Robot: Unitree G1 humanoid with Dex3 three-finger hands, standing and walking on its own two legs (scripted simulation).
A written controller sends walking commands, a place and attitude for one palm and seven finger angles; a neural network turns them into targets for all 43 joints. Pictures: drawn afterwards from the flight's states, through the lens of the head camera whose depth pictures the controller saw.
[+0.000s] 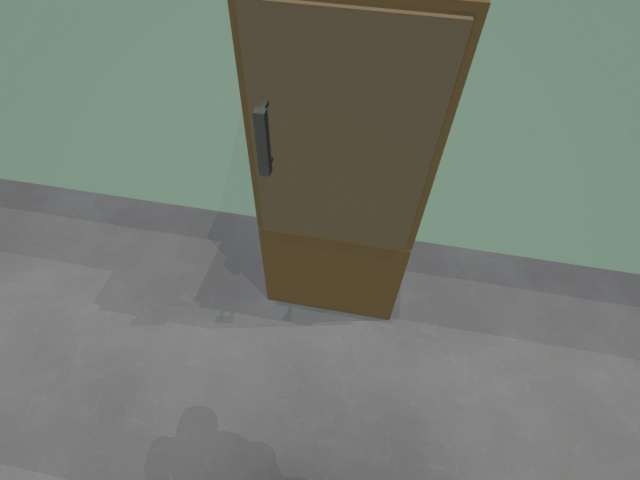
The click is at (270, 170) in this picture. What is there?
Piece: cupboard door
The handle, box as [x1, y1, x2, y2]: [252, 100, 272, 176]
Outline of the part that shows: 264,100 259,107 255,107 252,112 259,174 269,176 271,171 272,156 270,155 266,110 268,100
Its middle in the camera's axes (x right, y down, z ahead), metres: -0.13 -0.22 +0.86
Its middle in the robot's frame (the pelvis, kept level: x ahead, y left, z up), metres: +0.79 +0.16 -0.02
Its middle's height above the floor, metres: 0.75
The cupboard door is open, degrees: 0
